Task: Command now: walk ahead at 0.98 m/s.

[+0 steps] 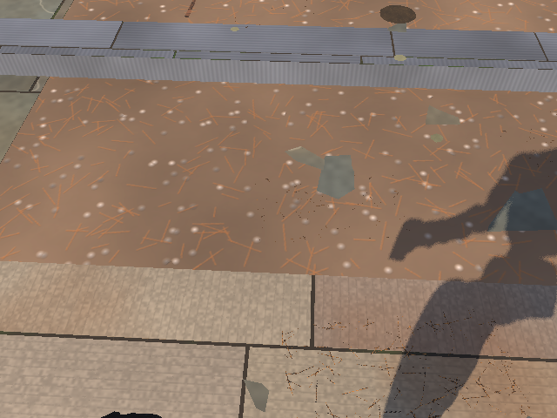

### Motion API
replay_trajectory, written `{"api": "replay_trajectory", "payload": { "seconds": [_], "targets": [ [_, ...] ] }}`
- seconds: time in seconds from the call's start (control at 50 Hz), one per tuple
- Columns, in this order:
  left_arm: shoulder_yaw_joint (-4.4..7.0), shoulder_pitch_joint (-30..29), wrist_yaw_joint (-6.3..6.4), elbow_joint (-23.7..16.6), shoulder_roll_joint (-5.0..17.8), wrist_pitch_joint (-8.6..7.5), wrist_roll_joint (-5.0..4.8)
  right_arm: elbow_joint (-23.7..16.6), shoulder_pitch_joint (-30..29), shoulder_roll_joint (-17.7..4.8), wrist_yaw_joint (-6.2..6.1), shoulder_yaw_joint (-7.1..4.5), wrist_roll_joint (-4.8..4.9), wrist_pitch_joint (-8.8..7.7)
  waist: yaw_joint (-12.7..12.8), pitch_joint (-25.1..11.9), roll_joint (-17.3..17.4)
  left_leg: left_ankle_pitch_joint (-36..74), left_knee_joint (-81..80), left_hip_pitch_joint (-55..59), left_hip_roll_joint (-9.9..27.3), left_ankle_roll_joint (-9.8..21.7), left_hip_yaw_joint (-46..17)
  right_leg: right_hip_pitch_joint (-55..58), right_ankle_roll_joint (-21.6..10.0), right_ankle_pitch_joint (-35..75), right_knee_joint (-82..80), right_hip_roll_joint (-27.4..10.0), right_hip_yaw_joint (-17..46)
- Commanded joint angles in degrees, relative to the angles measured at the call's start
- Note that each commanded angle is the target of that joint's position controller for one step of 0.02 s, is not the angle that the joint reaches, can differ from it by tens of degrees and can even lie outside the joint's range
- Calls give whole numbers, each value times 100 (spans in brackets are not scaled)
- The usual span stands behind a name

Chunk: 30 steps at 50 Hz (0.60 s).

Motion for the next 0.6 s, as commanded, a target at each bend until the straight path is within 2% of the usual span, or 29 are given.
{"api": "replay_trajectory", "payload": {
  "seconds": [0.02, 0.06, 0.08, 0.1, 0.12, 0.14, 0.16, 0.18, 0.2, 0.22, 0.24, 0.26, 0.28, 0.3, 0.32, 0.36, 0.38, 0.4, 0.42, 0.44, 0.48, 0.52, 0.54, 0.56, 0.58, 0.6],
  "targets": [
    [-44, -776, -14, -457, 202, -57, -71, -312, -48, -777, -76, -60, 40, -151, 148, 963, 173, 3798, -993, -1119, 1426, 341, -381, 1215, -148, 547, -1041, 417, -460],
    [3, -703, 54, -475, 379, -71, -55, -276, 16, -1013, -127, -70, -32, -102, 263, 586, 437, 6073, -306, -97, 1554, 230, -237, 1483, -290, 37, -1325, 829, -622],
    [49, -439, 101, -432, 506, -69, -50, -248, 23, -1156, -184, -94, -102, -45, 444, 277, 659, 7166, 300, 281, 1665, 180, -227, 1778, -355, -436, -1340, 1055, -644],
    [124, 242, 164, -274, 692, -71, -57, -214, -23, -1290, -249, -129, -188, 40, 806, -131, 833, 7781, 1269, 440, 1762, 155, -228, 2422, -445, -855, -1356, 1205, -538],
    [234, 1337, 251, 57, 913, -67, -66, -229, -191, -1413, -300, -170, -260, 131, 1305, -699, 925, 7746, 2606, 305, 1811, 176, -192, 3456, -554, -1219, -1443, 1254, -415],
    [359, 2450, 352, 383, 1157, -49, 12, -309, -478, -1384, -305, -184, -266, 172, 1834, -1163, 828, 6616, 4245, -599, 1636, 208, -107, 4833, -703, -1577, -1513, 881, -91],
    [507, 3043, 441, 474, 1646, -28, 181, -544, -346, -654, -197, -40, -167, 126, 1632, -1752, -250, 2868, 6557, -2528, 958, 211, -108, 6405, -1026, -3269, -1333, -611, 1776],
    [550, 2803, 315, 503, 1626, -27, 174, -674, 167, -375, -79, 12, 171, 3, 1050, -2349, -1476, -844, 8073, -4391, 97, 127, -857, 7345, -1680, -4176, -2545, -1587, 5040],
    [511, 2240, 240, 506, 1218, -55, 74, -848, -657, -805, -150, -52, 113, -19, 1009, -1399, -570, -203, 7931, -5026, 628, 316, -1041, 6684, -1386, -4125, -2923, -1199, 4436],
    [428, 1953, 211, 549, 850, -117, 31, -992, -1188, -819, -136, -53, 74, -40, 911, -700, -3, 235, 7560, -5013, 839, 328, -968, 5719, -1251, -3439, -3069, -1054, 3542],
    [364, 1775, 204, 613, 580, -161, 78, -1023, -1359, -679, -103, -21, 1, -13, 665, -287, 434, 332, 7188, -4771, 1035, 314, -983, 4900, -1083, -2932, -3235, -834, 2966],
    [292, 1753, 233, 697, 408, -198, 67, -1079, -1368, -538, -44, 6, -129, 72, 414, -57, 435, 354, 6948, -4519, 1160, 260, -1015, 4251, -902, -2701, -3357, -575, 2497],
    [246, 1793, 264, 799, 337, -236, 31, -1091, -1239, -372, 40, 52, -216, 172, 211, 44, 202, 328, 6711, -4332, 1269, 158, -989, 3807, -841, -2742, -3534, -461, 2225],
    [234, 1886, 275, 881, 333, -289, -33, -1156, -1362, -305, 92, 75, -255, 239, 145, 251, 115, 307, 6535, -4425, 1378, 65, -927, 3574, -814, -2632, -3702, -353, 2015],
    [240, 1977, 273, 939, 425, -338, -100, -1283, -1627, -294, 134, 92, -287, 284, 120, 458, 67, 401, 6323, -4668, 1481, -26, -819, 3408, -808, -2468, -3877, -301, 1788],
    [248, 2127, 239, 941, 580, -400, -121, -1622, -2417, -410, 177, 125, -294, 299, 228, 775, 73, 1037, 5493, -4959, 1560, -137, -469, 3175, -773, -1657, -4197, -52, 1237],
    [244, 2195, 216, 946, 598, -422, -130, -1769, -2785, -448, 191, 146, -284, 281, 286, 891, 86, 1456, 4887, -4888, 1544, -165, -325, 3086, -744, -1089, -4263, 96, 958],
    [215, 2281, 194, 958, 516, -444, -174, -1842, -3059, -444, 212, 173, -258, 255, 353, 941, 185, 1939, 4253, -4577, 1423, -156, -103, 2985, -614, -377, -4255, 340, 608],
    [233, 2373, 205, 951, 635, -476, -217, -1984, -3318, -343, 255, 238, -230, 213, 417, 915, 35, 2416, 3522, -3987, 1353, -131, -25, 2736, -583, -134, -4400, 303, 643],
    [238, 2507, 226, 985, 719, -498, -254, -2045, -3544, -361, 277, 253, -185, 196, 503, 928, 41, 2803, 3167, -3580, 1226, -118, 77, 2747, -597, 248, -4619, 213, 718],
    [266, 2641, 261, 1015, 979, -478, -239, -2137, -3747, -528, 236, 230, -138, 196, 549, 875, -12, 2984, 2604, -3488, 1043, -75, 64, 3614, -615, 1136, -4599, 17, 786],
    [286, 2708, 294, 1022, 1210, -427, -190, -2180, -3668, -798, 130, 145, -173, 191, 460, 478, -121, 2429, 2286, -3272, 708, 3, 119, 4669, -546, 3034, -3843, -88, 812],
    [316, 2714, 330, 1033, 1364, -380, -136, -2098, -3256, -986, 59, 74, -192, 185, 237, 98, -332, 1957, 2258, -2834, 537, 51, 30, 5026, -470, 3875, -3147, -165, 871],
    [347, 2646, 373, 1037, 1503, -307, -57, -1865, -2386, -1228, -27, -35, -174, 169, -183, -453, -493, 1421, 2274, -1963, 442, 113, -127, 5062, -401, 4110, -2047, -183, 931],
    [376, 2425, 401, 993, 1567, -242, -27, -1521, -1215, -1401, -121, -134, -177, 157, -779, -982, -448, 1239, 2136, -702, 630, 109, -225, 4491, -350, 3284, -570, 11, 872],
    [283, 2452, 393, 828, 1054, -240, 28, -1370, -214, -1878, -245, -280, -315, 163, -989, -1747, -33, -374, 2475, 665, 1803, 124, -1371, 3333, -382, 1450, 1351, 314, 799]
  ]
}}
